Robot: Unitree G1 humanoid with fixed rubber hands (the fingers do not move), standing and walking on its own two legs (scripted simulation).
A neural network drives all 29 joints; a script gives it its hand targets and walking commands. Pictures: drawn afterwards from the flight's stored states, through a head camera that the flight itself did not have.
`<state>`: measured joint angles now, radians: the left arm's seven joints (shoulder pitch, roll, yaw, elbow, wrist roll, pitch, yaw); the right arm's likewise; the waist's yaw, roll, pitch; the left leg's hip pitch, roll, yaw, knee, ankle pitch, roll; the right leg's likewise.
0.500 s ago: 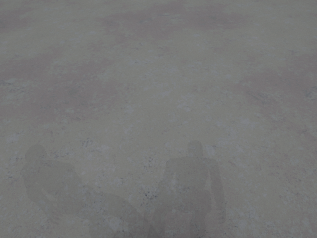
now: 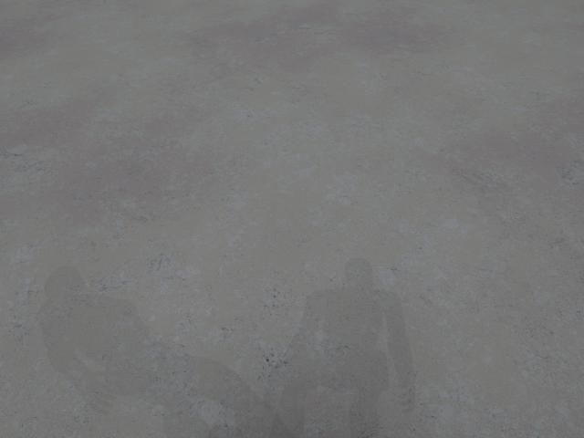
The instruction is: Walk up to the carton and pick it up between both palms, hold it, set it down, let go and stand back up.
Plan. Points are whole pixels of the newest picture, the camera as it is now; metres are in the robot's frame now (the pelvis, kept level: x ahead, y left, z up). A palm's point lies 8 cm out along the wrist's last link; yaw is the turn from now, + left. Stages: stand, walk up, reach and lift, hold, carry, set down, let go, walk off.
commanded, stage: stand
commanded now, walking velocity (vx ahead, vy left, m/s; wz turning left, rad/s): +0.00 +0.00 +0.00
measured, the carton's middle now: out of the picture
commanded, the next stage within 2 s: walk up in 0.44 s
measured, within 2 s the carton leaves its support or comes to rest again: neither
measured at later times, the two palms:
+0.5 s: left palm out of the picture -0.01 +0.22 -0.14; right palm out of the picture -0.01 -0.22 -0.14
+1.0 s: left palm out of the picture +0.09 +0.21 -0.13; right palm out of the picture +0.00 -0.35 -0.18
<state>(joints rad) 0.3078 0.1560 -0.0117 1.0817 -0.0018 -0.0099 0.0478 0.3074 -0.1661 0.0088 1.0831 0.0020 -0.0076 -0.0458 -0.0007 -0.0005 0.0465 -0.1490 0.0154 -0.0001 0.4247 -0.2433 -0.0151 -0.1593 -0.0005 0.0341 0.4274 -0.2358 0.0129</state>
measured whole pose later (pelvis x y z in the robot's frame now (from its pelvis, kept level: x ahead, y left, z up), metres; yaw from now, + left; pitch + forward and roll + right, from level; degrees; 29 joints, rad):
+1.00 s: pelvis -0.04 -0.06 -0.04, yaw -17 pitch -4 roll +1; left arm 0.21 0.28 0.08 0.90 0.03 0.03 -0.05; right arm 0.06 -0.31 -0.10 0.98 -0.06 0.03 -0.03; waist 0.05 0.10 0.13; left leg -0.27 0.22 0.16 0.84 -0.50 -0.01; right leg -0.38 -0.08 -0.03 0.77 -0.31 0.03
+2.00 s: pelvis -0.14 -0.23 -0.01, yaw -73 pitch -1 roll +0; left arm 0.32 0.24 0.04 0.84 0.05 0.04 -0.06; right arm 0.31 -0.28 -0.05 0.85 -0.02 -0.03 -0.01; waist 0.08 0.04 0.03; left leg -0.50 0.07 0.06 0.87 -0.38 0.00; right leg -0.25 0.10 0.10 0.56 -0.29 -0.06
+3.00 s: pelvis -0.29 -0.65 -0.03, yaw -110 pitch -2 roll -3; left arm 0.33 0.24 0.04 0.80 0.04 0.00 -0.06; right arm 0.35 -0.24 -0.03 0.65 -0.02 -0.05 0.01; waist 0.07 0.01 0.05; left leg -0.49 0.12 0.08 0.69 -0.21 0.02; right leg -0.17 0.15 0.01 0.62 -0.40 -0.09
